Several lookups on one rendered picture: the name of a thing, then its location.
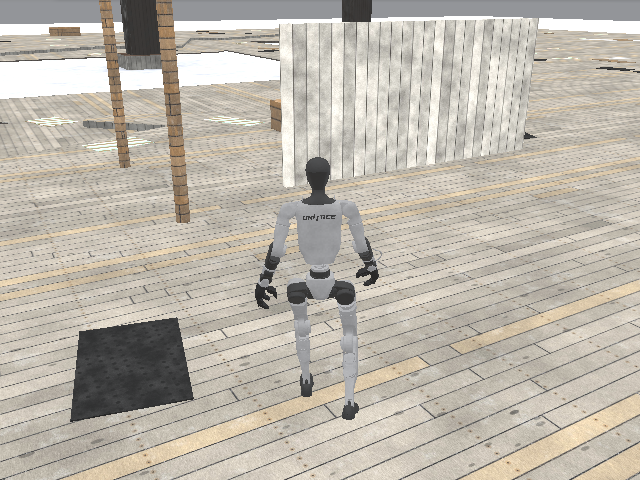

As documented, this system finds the left robot forearm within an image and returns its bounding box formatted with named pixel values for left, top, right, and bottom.
left=258, top=242, right=280, bottom=288

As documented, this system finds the left robot thigh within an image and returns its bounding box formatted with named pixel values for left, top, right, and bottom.
left=287, top=278, right=311, bottom=337

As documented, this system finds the right robot forearm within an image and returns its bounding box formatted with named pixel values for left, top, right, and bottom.
left=358, top=237, right=377, bottom=272

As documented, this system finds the robot left hand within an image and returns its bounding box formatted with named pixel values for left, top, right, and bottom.
left=255, top=283, right=277, bottom=309

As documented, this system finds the robot right upper arm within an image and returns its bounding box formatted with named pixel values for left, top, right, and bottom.
left=339, top=200, right=369, bottom=253

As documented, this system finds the humanoid robot torso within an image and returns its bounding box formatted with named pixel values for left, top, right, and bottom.
left=295, top=195, right=342, bottom=300

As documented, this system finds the robot left upper arm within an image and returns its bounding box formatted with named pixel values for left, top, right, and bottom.
left=271, top=201, right=298, bottom=258

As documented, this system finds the robot right hand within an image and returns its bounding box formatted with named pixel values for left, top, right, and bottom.
left=356, top=267, right=379, bottom=286

